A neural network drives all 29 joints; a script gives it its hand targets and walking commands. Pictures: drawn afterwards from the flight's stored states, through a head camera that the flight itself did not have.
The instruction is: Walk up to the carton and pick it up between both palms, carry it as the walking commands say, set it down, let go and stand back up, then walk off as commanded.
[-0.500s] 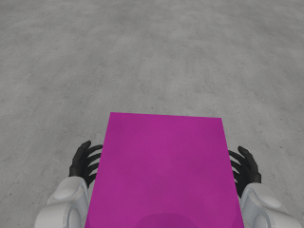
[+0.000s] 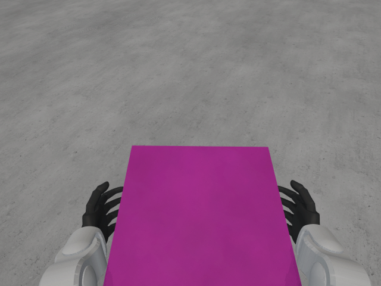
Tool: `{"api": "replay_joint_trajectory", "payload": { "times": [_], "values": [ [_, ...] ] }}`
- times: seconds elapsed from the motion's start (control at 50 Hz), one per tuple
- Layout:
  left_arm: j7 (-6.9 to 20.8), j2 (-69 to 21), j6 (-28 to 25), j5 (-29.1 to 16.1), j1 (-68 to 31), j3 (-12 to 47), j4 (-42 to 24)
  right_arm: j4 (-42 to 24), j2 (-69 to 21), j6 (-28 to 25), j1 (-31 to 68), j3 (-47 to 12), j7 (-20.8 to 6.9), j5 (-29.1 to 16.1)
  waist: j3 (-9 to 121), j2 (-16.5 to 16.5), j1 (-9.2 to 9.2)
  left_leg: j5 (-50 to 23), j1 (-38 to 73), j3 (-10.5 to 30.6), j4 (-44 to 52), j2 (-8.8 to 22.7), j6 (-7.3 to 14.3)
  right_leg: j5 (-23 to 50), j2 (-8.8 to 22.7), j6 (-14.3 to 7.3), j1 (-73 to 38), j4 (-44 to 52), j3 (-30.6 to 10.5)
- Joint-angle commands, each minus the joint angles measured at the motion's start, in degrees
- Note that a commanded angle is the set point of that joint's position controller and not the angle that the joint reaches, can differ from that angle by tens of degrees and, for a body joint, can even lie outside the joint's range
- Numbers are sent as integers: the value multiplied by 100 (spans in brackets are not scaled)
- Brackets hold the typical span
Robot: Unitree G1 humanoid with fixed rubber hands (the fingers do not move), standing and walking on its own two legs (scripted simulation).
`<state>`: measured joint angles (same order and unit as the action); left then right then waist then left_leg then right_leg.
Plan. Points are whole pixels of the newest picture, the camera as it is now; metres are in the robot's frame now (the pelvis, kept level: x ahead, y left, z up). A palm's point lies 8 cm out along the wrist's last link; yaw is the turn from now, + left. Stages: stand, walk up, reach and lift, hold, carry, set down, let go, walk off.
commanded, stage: carry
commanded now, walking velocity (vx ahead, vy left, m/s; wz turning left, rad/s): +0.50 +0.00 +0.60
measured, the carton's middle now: (198, 231) +0.25 +0.01 +0.02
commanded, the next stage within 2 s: none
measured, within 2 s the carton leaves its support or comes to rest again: neither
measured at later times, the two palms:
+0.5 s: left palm (98, 127) +0.51 +0.29 +0.07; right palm (221, 99) +0.60 -0.05 +0.09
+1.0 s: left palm (92, 79) +0.72 +0.37 +0.10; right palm (180, 50) +0.93 +0.10 +0.08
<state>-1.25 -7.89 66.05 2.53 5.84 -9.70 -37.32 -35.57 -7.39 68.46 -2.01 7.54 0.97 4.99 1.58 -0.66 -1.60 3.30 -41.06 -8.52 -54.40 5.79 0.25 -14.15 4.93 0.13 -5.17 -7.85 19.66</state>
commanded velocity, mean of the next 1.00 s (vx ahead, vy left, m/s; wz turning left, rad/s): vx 0.50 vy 0.00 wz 0.60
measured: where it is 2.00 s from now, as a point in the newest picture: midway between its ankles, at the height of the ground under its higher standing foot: (129, 163)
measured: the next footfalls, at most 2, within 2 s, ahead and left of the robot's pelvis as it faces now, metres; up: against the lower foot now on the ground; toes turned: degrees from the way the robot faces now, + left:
left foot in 0.20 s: +0.34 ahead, +0.09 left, +0.00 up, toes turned +14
right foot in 0.74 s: +0.69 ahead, +0.03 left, +0.00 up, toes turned +16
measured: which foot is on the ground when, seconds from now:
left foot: up 0.00-0.18, down 0.20-0.76, up 0.78-1.00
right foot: down 0.00-0.18, up 0.20-0.72, down 0.74-1.00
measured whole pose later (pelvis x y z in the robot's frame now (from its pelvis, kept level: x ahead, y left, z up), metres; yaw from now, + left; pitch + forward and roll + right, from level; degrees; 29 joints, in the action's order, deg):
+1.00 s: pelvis +0.64 +0.10 +0.00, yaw +35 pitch +3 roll +2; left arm -1.3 -7.7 65.2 3.7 4.6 -9.2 -35.0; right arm -33.2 -7.3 67.4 -1.0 8.5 1.1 4.4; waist 2.7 -0.5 -1.2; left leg 11.7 -34.6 -5.7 -58.4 4.4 1.7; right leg -12.9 4.8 -1.9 6.3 -16.5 18.9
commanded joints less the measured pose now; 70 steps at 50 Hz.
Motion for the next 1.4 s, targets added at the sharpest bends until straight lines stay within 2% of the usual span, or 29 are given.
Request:
{"api": "replay_joint_trajectory", "payload": {
  "times": [0.0, 0.04, 0.1, 0.16, 0.18, 0.2, 0.22, 0.24, 0.28, 0.34, 0.48, 0.6, 0.68, 0.7, 0.72, 0.74, 0.76, 0.8, 0.82, 0.86, 0.92, 1.12, 1.22, 1.26, 1.28, 1.3, 1.32, 1.34, 1.38],
  "values": [
    [437, -3268, 185, -1644, -2161, 4252, -357, -388, -3706, 100, 1973, -4314, -90, -1557, -8, 984, 141, -327, -306, -409, 703, -157, 116, 2675, 1045, -57, -429, 273, -282],
    [415, -3252, 225, -1624, -2160, 4227, -400, -457, -3691, 143, 1965, -4368, -81, -1594, 2, 1039, 177, -453, 30, -627, 1383, -289, 250, 3471, 1007, -3, -569, 183, -54],
    [376, -3237, 289, -1551, -1975, 4217, -459, -579, -3626, 195, 1987, -4455, -90, -1655, 446, 1245, 200, -573, 1069, -1138, 2234, -917, 324, 5897, 911, 189, -1046, -669, 228],
    [333, -3037, 350, -1373, -1838, 4161, -563, -693, -3497, 245, 2050, -4501, -125, -1831, 1313, 1488, 355, -44, 3325, -1163, 2555, -1209, 498, 5953, 844, 227, -563, -3202, 231],
    [297, -2898, 389, -1273, -1978, 4152, -561, -592, -3545, 264, 2034, -4445, -146, -1872, 1403, 965, 554, 807, 4001, -300, 3124, -848, 752, 4411, 506, 295, 380, -4745, 181],
    [297, -2958, 377, -1161, -1979, 4084, -594, -509, -3502, 270, 2268, -4425, -193, -1924, 1476, -566, 404, 993, 4924, 2493, 3242, 776, 1642, 137, -215, 343, 2590, -6707, -276],
    [312, -2981, 341, -1135, -1766, 3972, -351, -411, -3475, 267, 2210, -4462, -261, -2044, 1624, -1078, 317, 1217, 5242, 4574, 4176, 1438, 2174, -2089, -802, 356, 4148, -8099, -1446],
    [330, -3185, 291, -1144, -1598, 3976, -125, -331, -3677, 235, 2125, -4487, -294, -2076, 1688, -715, 309, 552, 4978, 4192, 4251, 1425, 1890, -1919, -249, 227, 4350, -8176, -2205],
    [401, -3793, 140, -1211, -1882, 4169, -106, -225, -4201, 79, 2111, -4575, -447, -2037, 1551, 154, 264, -332, 4164, 3080, 4003, 1151, 1390, -1297, 201, 248, 4207, -7471, -2326],
    [459, -4179, -89, -1317, -2022, 4346, -86, -204, -4424, -172, 2164, -4466, -563, -2007, 1462, 79, 211, -1003, 3586, 2057, 4143, 746, 1113, -737, 393, 495, 3820, -6668, -2073],
    [386, -4209, -159, -1601, -2277, 4784, -275, -213, -3847, -294, 1589, -3915, -585, -1707, 864, -639, 195, -1799, 4175, 1574, 4249, 164, 954, 596, 202, 689, 4598, -5276, -1636],
    [338, -4006, -64, -1662, -2435, 4811, -335, -370, -3665, -228, 1487, -3915, -491, -1758, 643, -839, 334, -3246, 4798, 1582, 4120, -41, 1005, 1041, -329, 446, 4356, -3173, -1147],
    [260, -3682, -15, -1519, -2198, 4568, -272, -634, -3574, -137, 1671, -4161, -431, -1905, 1379, -878, 283, -4465, 4338, 1204, 2563, -237, 680, 1082, -784, 161, 2068, -1637, -947],
    [255, -3596, -7, -1398, -2078, 4412, -193, -638, -3502, -101, 1745, -4221, -435, -1951, 1845, -436, 157, -3640, 3450, 883, 1436, -401, 542, 1825, -560, 165, 445, -992, -890],
    [250, -3499, 3, -1217, -1821, 4197, -40, -652, -3466, -59, 1862, -4267, -458, -1978, 2155, 506, 53, -1129, 1917, 749, 46, -683, 465, 1272, 632, -47, -1037, -765, -2071],
    [231, -3552, 16, -1179, -1641, 4150, 144, -787, -3472, -25, 1939, -4486, -483, -2021, 2464, 2209, 156, 2315, 420, 475, -1517, -1233, 267, 1907, 2519, -822, -2042, -777, -4277],
    [199, -3670, -2, -1129, -1475, 4080, 194, -845, -3449, -36, 2174, -4542, -518, -2116, 2587, 1585, 177, 2240, 614, 1043, -2253, -685, 356, 1259, 2706, -1133, -1199, -792, -4243],
    [233, -3986, -42, -1186, -1900, 4184, -50, -767, -3943, -38, 2560, -4652, -601, -2295, 1768, 446, 143, 1780, 678, 1182, -2269, -175, 305, 468, 2157, -877, 284, -594, -3204],
    [264, -4139, -28, -1253, -2042, 4251, -41, -609, -4051, -43, 2516, -4566, -620, -2255, 1446, 307, 151, 1575, 766, 1095, -1944, -56, 248, 13, 1885, -696, 724, -491, -2688],
    [349, -4091, -6, -1357, -2138, 4286, 36, -376, -4041, -64, 2359, -4444, -567, -2046, 1045, 596, 165, 1233, 701, 733, -1252, -70, 191, -191, 1597, -468, 912, -247, -1964],
    [429, -3878, 46, -1511, -2229, 4385, 19, -132, -3977, -61, 2079, -4340, -436, -1802, 699, 799, 112, 958, 273, 482, -627, -16, 124, 235, 1683, -474, 644, 106, -1690],
    [472, -3651, 194, -1666, -2486, 4284, -174, -308, -3986, 30, 2098, -4295, -164, -1669, 16, 961, 121, -481, 194, -467, 1605, -327, 372, 3057, 1160, 83, -592, 197, -112],
    [401, -3590, 255, -1575, -2200, 4249, -337, -681, -3899, 145, 2186, -4497, -133, -1803, 678, 1442, 173, -684, 1583, -1120, 2772, -1050, 532, 6311, 1144, 275, -1450, -1333, 276],
    [354, -3457, 288, -1426, -1981, 4213, -376, -728, -3854, 208, 2189, -4609, -170, -1916, 1385, 1538, 310, -107, 3329, -1081, 2946, -1231, 643, 5794, 1110, 296, -841, -3202, 382],
    [323, -3354, 311, -1366, -2094, 4241, -409, -619, -3888, 232, 2142, -4602, -207, -1958, 1446, 970, 500, 500, 4168, -202, 3076, -731, 940, 3825, 807, 394, 449, -4592, 313],
    [354, -3374, 288, -1286, -1993, 4147, -364, -441, -3786, 245, 2313, -4601, -270, -2092, 1616, -612, 407, -538, 5543, 2432, 3168, 836, 1869, 51, 15, 571, 3057, -6226, 31],
    [362, -3422, 234, -1242, -1764, 4044, -199, -405, -3883, 217, 2263, -4727, -312, -2230, 1797, -853, 350, -1571, 5843, 3863, 3675, 1386, 2254, -2357, -475, 509, 4312, -7286, -1105],
    [373, -3661, 174, -1247, -1656, 4065, -13, -405, -4064, 163, 2186, -4727, -357, -2258, 2027, -240, 369, -2656, 5723, 3332, 3404, 1307, 2049, -2266, -82, 363, 4328, -7276, -1882],
    [414, -4260, -8, -1374, -1993, 4382, -186, -469, -4544, -29, 2299, -4760, -498, -2313, 1788, 147, 280, -2849, 4812, 2513, 3325, 1106, 1575, -1483, 283, 371, 4169, -6512, -2054]
  ]
}}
